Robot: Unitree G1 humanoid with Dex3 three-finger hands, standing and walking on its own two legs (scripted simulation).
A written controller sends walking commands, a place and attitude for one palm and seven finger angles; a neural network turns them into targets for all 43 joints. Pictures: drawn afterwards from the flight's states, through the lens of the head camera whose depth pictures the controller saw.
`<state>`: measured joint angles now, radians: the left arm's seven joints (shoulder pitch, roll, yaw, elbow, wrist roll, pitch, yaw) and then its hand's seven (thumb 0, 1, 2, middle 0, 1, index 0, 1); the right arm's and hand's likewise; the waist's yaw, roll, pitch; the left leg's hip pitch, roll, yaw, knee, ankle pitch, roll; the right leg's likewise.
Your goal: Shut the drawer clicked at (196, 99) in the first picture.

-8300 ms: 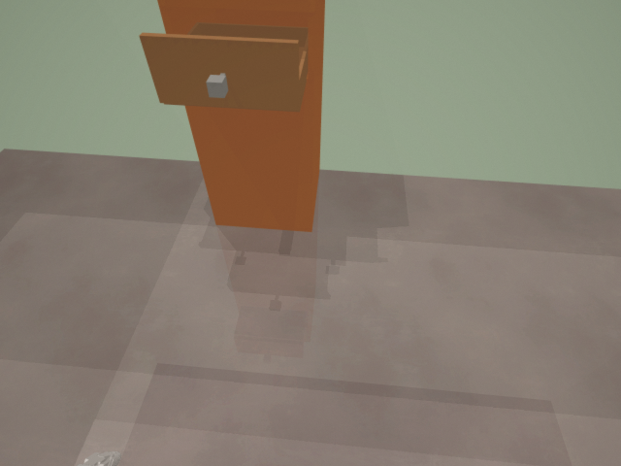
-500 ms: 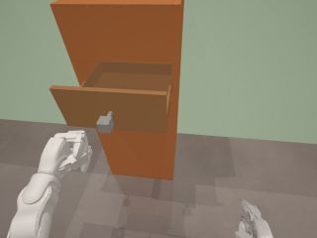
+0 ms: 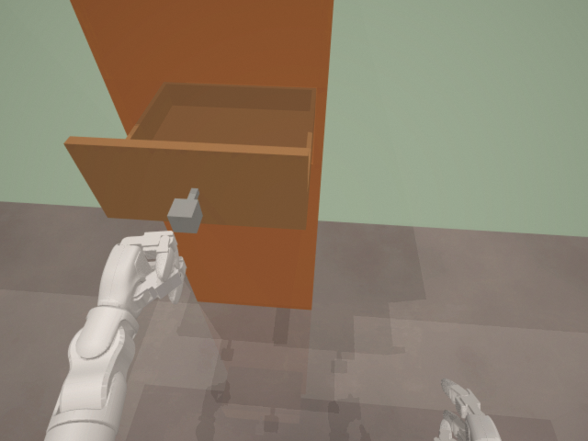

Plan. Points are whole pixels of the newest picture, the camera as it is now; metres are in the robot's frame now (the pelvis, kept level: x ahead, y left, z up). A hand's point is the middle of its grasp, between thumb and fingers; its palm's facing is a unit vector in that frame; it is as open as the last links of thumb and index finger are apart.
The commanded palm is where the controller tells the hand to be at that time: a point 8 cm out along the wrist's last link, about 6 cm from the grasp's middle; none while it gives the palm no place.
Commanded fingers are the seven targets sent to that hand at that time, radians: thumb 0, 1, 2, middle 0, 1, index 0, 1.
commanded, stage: bring the fist close to the handle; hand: left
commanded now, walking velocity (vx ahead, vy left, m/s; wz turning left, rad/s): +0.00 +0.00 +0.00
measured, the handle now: (189, 207) +0.46 +0.20 +0.05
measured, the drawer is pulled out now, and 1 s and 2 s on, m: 0.20 0.20 0.10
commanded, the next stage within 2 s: push the drawer shut in 0.84 s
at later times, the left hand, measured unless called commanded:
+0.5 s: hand (194, 263) +0.36 +0.17 +0.03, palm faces -0.04 -1.00 -0.01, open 3.3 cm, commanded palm +0.34 +0.22 +0.04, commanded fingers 0.00 0.90 0.90 -1.40 -1.60 -1.40 -1.60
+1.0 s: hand (200, 261) +0.36 +0.16 +0.03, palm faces -0.04 -1.00 -0.02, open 3.3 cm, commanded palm +0.34 +0.22 +0.04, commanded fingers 0.00 0.90 0.90 -1.40 -1.60 -1.40 -1.60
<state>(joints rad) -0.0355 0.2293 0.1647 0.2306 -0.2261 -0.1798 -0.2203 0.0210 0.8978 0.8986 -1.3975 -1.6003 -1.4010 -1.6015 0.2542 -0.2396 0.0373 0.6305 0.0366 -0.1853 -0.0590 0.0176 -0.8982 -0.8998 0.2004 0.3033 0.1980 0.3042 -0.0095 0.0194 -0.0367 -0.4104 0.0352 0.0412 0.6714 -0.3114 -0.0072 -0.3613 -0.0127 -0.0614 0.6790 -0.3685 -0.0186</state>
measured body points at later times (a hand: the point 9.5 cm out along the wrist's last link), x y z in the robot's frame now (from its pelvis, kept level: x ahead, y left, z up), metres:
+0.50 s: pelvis -0.01 +0.00 -0.03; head +0.05 +0.01 +0.42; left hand +0.35 +0.23 +0.03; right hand +0.10 -0.25 -0.13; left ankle +0.02 +0.12 -0.72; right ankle -0.01 -0.11 -0.72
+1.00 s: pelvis +0.00 +0.00 -0.03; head +0.05 +0.00 +0.42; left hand +0.36 +0.22 +0.04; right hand +0.11 -0.26 -0.14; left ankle +0.02 +0.12 -0.72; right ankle -0.01 -0.11 -0.72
